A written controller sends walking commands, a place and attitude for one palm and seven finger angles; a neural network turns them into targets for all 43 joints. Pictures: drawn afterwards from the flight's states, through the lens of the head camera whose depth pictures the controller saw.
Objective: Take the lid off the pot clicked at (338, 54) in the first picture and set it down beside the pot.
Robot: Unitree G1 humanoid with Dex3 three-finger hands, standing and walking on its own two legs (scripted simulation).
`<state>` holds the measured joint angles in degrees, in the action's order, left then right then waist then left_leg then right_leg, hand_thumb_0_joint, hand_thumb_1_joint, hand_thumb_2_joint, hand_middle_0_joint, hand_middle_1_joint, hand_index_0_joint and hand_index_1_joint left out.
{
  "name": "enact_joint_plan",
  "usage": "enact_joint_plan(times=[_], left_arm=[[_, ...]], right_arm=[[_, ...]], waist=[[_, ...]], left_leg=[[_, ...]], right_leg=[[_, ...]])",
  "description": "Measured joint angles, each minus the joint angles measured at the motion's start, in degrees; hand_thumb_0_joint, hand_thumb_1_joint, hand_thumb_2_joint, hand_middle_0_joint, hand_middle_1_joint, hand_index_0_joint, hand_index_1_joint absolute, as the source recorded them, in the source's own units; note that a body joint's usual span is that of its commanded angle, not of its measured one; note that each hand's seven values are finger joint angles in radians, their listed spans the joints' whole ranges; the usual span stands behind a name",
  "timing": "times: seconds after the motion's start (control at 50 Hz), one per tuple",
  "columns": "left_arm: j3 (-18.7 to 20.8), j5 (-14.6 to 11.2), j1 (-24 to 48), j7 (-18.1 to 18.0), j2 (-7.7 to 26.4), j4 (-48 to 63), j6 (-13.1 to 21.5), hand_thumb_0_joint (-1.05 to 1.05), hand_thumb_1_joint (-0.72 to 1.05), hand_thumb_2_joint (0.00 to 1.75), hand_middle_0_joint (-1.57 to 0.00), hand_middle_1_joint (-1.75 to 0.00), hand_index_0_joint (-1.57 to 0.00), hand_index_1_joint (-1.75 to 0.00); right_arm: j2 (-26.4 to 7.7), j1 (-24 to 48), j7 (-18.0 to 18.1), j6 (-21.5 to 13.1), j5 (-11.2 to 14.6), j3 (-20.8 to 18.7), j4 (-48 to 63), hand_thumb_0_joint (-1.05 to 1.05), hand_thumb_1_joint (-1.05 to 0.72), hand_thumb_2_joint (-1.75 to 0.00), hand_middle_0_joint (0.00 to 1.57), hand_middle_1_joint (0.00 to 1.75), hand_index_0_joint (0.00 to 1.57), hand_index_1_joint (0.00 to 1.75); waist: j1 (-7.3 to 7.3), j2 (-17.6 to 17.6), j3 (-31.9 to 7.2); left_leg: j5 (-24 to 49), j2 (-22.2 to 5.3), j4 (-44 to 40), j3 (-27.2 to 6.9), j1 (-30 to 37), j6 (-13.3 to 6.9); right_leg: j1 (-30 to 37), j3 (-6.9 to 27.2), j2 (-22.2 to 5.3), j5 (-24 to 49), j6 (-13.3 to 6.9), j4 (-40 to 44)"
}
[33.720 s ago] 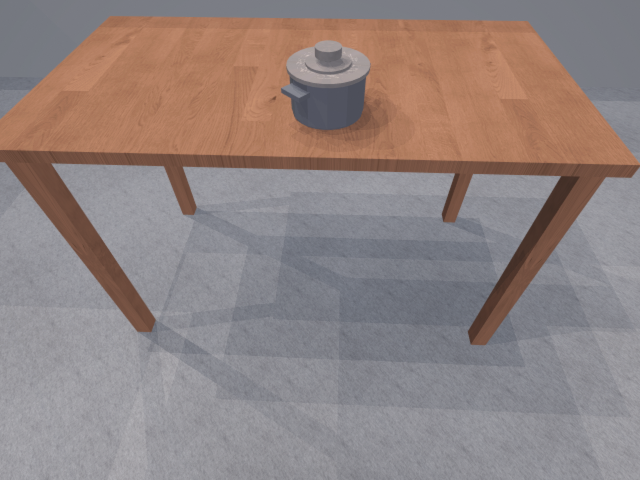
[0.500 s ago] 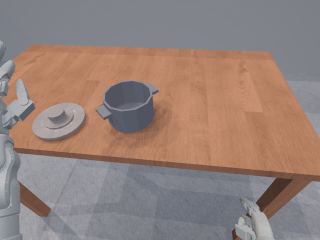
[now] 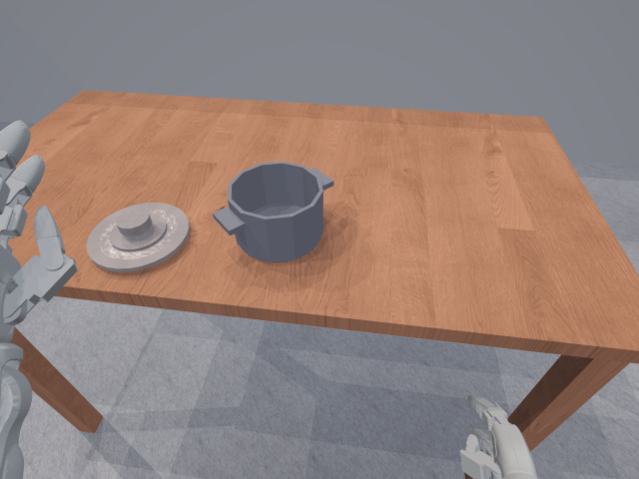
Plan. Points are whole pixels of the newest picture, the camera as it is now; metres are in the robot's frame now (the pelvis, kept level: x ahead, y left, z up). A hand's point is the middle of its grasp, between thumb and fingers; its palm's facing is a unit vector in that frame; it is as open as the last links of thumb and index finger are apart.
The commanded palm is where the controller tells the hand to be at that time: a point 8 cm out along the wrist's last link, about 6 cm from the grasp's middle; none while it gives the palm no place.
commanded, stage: draw the hand back to the body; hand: left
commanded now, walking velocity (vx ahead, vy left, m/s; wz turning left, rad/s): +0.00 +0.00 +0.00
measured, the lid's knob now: (134, 222) +0.45 +0.37 +0.06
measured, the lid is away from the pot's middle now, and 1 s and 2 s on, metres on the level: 0.24 0.24 0.24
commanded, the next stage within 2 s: step back with the hand held close in 0.26 s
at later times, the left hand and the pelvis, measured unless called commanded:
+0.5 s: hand (38, 283) +0.18 +0.25 +0.25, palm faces +0.47 -0.80 -0.36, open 7.5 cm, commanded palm +0.11 +0.29 +0.24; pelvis -0.01 +0.01 +0.00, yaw +1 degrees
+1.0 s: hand out of the picture +0.11 +0.26 +0.24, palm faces +0.47 -0.75 -0.46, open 7.4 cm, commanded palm +0.04 +0.31 +0.24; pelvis -0.08 +0.03 -0.02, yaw +2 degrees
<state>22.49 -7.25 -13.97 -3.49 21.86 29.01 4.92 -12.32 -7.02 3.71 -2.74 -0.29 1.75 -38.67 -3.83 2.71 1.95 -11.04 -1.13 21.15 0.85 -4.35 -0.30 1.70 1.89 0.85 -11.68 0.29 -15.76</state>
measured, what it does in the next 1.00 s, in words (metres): shifts its weight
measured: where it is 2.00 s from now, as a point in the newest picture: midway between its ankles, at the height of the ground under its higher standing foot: outside the picture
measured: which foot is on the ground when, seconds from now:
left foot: down 0.00-1.00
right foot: down 0.00-1.00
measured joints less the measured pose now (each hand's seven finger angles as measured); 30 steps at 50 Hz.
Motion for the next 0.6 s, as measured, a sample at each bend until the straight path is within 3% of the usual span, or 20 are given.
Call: enact_joint_plan(times=[0.16, 0.38, 0.5, 0.6], left_arm=[[-0.2, 0.1, -5.9, 0.2, 0.1, 5.1, 0.6, 0.01, 0.89, 0.90, -0.21, -0.30, -0.20, -0.30], [-0.5, 0.5, -5.3, -0.5, -0.5, 5.8, 0.5, 0.01, 0.89, 0.90, -0.21, -0.30, -0.20, -0.30], [2.6, 1.8, -5.8, -1.6, 1.9, 7.8, 3.9, 0.01, 0.88, 0.90, -0.21, -0.30, -0.20, -0.30], [1.9, 2.4, -9.2, -1.3, 2.7, 9.7, 4.1, 0.01, 0.89, 0.90, -0.21, -0.30, -0.20, -0.30]], right_arm=[[0.5, 0.2, -0.1, -0.6, -0.3, 0.0, 0.3, 0.02, -0.90, -0.90, 0.20, 0.30, 0.20, 0.30], [1.2, 0.6, 0.4, -1.4, -0.7, 0.5, 0.0, 0.01, -0.90, -0.90, 0.20, 0.30, 0.20, 0.30], [0.3, 0.1, 0.0, 1.3, 0.1, 0.8, 3.8, 0.01, -0.90, -0.90, 0.20, 0.30, 0.20, 0.30], [-0.7, -0.2, 0.0, 3.5, 0.8, -0.8, 6.0, 0.01, -0.90, -0.90, 0.20, 0.30, 0.20, 0.30]], waist=[[-0.59, -0.2, 0.1], [-1.09, -0.5, 1.0], [0.65, -0.3, -0.3], [2.34, -1.1, -0.4]], left_leg=[[0.0, 0.1, 0.7, -0.4, -0.2, -0.2], [0.2, 0.2, 1.0, -0.7, -0.3, -0.2], [-0.6, -0.2, 4.1, -1.0, -5.9, -0.6], [-0.2, 0.4, 4.7, 0.0, -8.7, -1.3]], right_leg=[[0.4, -0.4, -0.1, 0.2, 0.2, 0.1], [0.4, -0.8, -0.1, 0.5, 0.3, 0.0], [-4.2, -1.0, 0.3, 0.6, 0.6, -1.3], [-7.9, 0.0, -0.4, 0.5, 1.5, -3.2]])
